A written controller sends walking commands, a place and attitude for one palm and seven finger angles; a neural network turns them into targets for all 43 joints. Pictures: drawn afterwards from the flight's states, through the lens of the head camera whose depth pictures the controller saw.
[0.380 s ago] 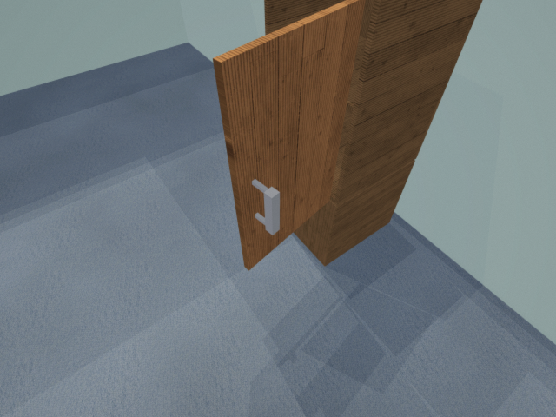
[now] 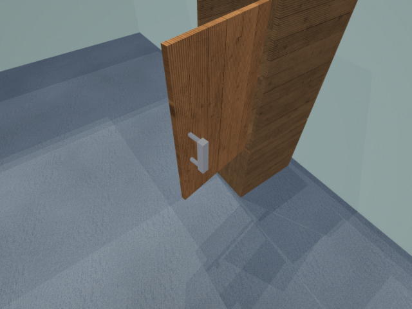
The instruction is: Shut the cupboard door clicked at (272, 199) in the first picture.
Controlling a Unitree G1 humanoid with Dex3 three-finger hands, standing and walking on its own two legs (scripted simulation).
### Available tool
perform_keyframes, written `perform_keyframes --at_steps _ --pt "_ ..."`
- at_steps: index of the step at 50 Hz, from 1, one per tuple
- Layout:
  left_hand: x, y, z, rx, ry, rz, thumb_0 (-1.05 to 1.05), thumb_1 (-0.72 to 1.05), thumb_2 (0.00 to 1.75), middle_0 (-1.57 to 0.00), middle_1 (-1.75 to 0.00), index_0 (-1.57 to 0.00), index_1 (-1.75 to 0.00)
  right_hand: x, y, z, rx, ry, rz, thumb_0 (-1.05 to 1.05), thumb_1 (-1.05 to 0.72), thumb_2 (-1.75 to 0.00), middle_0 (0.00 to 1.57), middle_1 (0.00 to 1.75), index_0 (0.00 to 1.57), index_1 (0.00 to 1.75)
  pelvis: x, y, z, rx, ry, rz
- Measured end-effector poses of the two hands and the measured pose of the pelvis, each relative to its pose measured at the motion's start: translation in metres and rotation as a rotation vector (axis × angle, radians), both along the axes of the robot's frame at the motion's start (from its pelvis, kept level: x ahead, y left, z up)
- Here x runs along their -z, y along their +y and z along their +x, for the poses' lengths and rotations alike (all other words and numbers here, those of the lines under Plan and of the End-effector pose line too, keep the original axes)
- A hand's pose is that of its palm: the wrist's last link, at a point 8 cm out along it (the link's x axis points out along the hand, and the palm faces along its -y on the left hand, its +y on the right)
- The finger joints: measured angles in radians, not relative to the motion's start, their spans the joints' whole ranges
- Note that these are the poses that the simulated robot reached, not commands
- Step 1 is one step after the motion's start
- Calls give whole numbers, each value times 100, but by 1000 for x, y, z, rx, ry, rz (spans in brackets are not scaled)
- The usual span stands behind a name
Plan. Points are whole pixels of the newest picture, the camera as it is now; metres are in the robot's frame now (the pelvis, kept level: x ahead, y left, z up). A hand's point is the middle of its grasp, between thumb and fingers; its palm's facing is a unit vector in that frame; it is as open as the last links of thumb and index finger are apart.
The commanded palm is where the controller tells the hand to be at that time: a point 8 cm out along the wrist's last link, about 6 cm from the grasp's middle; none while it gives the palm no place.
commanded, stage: look at it before walking up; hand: left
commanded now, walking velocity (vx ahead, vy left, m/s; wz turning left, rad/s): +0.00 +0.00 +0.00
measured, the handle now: (197, 152) +0.54 +0.05 -0.09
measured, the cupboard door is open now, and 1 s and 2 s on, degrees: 100 100 100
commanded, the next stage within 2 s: walk around to get in front in 0.46 s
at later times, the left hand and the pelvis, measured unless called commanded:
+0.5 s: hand out of the picture +0.01 +0.21 -0.17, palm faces +0.01 -0.96 -0.26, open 7.4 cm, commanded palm none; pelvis +0.00 +0.00 +0.00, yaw +0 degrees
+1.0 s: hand out of the picture +0.04 +0.19 -0.18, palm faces -0.12 -0.95 -0.27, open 7.4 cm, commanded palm none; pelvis -0.03 -0.01 -0.02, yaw -11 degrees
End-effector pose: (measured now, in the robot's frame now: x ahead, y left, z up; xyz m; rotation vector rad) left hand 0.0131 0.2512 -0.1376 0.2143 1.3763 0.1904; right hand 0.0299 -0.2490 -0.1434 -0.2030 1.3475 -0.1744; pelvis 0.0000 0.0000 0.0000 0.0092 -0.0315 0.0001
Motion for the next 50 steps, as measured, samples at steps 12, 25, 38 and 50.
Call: perform_keyframes --at_steps 12,25,38,50 --pt "-1 3 -4 -3 3 4 1 90 90 -20 -30 -20 -30 1 2 -5 -2 12 3 0 -91 -90 20 30 20 30 0 1 -2 -4 1 -2" --pt "0 4 -2 -1 2 2 1 90 90 -20 -30 -20 -30 -1 0 -3 -7 10 -6 0 -91 -90 20 30 20 30 0 2 -3 -6 2 -2" --pt "6 0 -1 18 33 -7 1 90 90 -20 -30 -20 -30 4 3 -6 55 -14 -9 0 -91 -90 20 30 20 30 5 3 -6 56 11 -10" --pt "10 -13 28 134 -9 12 1 90 90 -20 -30 -20 -30 28 -12 -52 174 -21 14 0 -91 -89 20 30 20 30 22 -11 -29 184 34 19"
